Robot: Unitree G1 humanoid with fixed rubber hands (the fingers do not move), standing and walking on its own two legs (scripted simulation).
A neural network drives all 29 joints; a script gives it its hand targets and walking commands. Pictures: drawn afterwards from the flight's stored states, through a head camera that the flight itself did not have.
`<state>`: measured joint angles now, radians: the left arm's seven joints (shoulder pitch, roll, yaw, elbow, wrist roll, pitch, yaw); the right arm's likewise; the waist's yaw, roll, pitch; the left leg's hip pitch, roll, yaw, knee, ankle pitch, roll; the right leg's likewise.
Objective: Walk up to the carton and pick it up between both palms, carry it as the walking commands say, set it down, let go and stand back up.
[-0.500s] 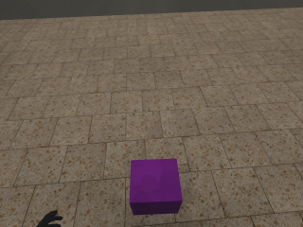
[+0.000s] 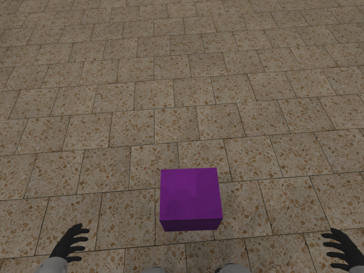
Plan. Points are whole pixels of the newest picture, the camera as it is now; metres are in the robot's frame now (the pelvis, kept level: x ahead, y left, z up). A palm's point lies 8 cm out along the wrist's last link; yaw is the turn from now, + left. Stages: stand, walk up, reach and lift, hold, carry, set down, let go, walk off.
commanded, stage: reach and lift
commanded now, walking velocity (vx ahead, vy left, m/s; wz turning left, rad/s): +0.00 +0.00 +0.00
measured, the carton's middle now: (189, 200) +0.47 +0.00 -0.64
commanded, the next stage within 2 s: none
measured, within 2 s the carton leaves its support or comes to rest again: neither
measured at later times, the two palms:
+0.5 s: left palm (89, 215) +0.28 +0.27 -0.13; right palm (306, 215) +0.26 -0.28 -0.12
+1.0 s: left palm (108, 176) +0.41 +0.26 -0.18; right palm (273, 173) +0.40 -0.25 -0.17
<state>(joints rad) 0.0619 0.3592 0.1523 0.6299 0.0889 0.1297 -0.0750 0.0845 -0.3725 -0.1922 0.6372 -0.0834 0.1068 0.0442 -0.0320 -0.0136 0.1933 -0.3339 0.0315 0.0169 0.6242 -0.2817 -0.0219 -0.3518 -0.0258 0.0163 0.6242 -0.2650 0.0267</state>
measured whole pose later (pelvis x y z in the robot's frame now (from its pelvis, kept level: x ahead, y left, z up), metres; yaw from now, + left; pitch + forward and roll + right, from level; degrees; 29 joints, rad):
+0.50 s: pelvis +0.00 +0.00 -0.04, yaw +0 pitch +18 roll +0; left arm -0.23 0.34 0.14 0.64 0.01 0.15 -0.04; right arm -0.20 -0.30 -0.18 0.61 0.02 0.16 0.03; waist -0.02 -0.02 0.03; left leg -0.84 0.03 -0.01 0.92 -0.39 -0.03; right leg -0.86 -0.01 0.03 0.91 -0.36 0.03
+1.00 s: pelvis -0.05 +0.00 -0.09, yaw +0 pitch +32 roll -1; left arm -0.89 0.39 0.27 0.81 -0.02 0.22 -0.06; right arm -0.86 -0.34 -0.27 0.77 0.06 0.22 0.03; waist -0.02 -0.01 0.07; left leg -1.31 0.01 -0.04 1.07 -0.32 -0.03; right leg -1.32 -0.01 0.02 1.04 -0.29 0.03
